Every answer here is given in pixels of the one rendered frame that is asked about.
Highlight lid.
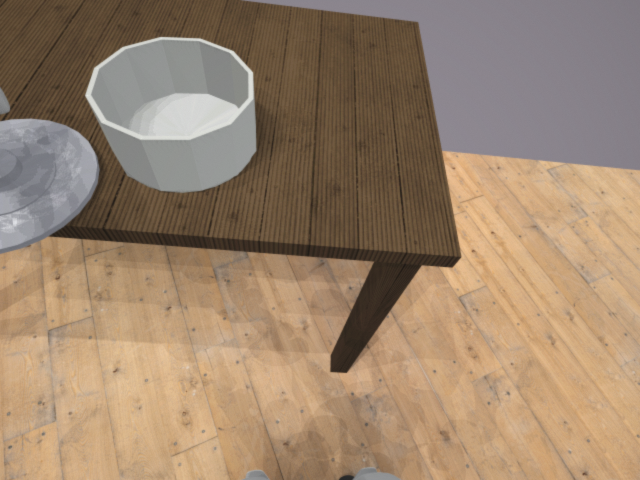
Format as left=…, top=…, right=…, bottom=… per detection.
left=0, top=119, right=100, bottom=254

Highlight table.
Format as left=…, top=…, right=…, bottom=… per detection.
left=0, top=0, right=462, bottom=373

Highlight knob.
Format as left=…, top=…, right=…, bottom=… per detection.
left=0, top=149, right=23, bottom=188

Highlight pot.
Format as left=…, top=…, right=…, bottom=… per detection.
left=85, top=37, right=256, bottom=193

